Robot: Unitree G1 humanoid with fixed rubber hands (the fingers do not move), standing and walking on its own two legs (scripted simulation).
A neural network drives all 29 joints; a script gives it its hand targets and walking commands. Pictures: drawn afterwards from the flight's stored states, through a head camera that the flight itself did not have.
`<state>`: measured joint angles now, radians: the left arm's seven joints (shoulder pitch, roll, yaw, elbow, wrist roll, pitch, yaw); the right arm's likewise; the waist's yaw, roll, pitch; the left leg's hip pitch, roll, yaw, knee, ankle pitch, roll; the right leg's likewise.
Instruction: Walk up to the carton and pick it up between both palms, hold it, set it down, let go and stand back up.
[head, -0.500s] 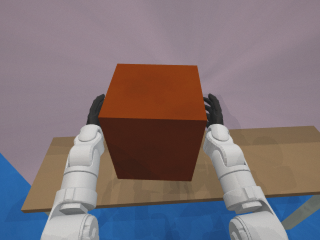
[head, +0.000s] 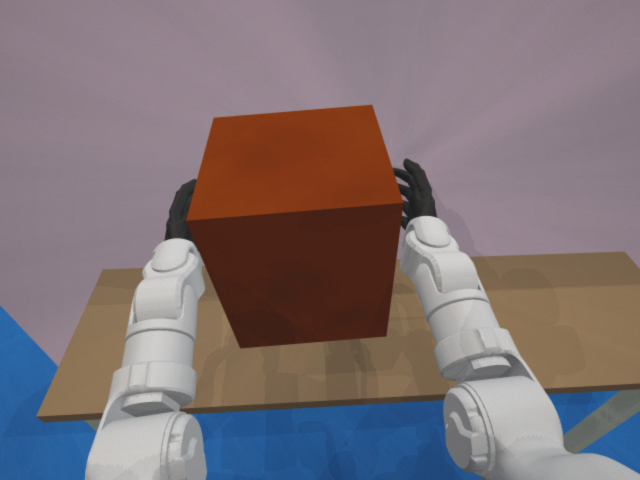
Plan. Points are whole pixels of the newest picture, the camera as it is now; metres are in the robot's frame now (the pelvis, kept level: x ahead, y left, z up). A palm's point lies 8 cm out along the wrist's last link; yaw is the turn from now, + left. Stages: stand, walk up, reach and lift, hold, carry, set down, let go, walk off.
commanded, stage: reach and lift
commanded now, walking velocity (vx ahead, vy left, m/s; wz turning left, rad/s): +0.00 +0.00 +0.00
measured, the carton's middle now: (303, 231) +0.41 +0.03 +0.12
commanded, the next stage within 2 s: hold in 0.64 s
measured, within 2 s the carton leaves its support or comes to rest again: neither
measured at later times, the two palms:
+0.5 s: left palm (179, 230) +0.36 +0.17 +0.17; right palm (432, 221) +0.36 -0.13 +0.18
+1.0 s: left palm (175, 212) +0.36 +0.17 +0.20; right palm (439, 204) +0.36 -0.13 +0.20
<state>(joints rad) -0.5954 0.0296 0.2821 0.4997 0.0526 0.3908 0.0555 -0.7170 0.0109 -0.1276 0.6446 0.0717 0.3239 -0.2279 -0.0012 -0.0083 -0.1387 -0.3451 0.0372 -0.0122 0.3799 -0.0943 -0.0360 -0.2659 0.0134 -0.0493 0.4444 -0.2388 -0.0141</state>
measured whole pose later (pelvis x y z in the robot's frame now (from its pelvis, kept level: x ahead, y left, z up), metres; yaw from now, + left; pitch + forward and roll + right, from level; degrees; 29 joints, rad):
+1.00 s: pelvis -0.01 +0.01 +0.00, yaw +0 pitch -1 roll +0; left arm -0.59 0.04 0.23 0.18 0.11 0.60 0.04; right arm -0.67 -0.06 -0.02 0.38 0.25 0.41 -0.30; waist -0.04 -0.01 -0.07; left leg -0.26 0.04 -0.01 0.36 -0.09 -0.03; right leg -0.17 0.01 -0.05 0.41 -0.22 -0.01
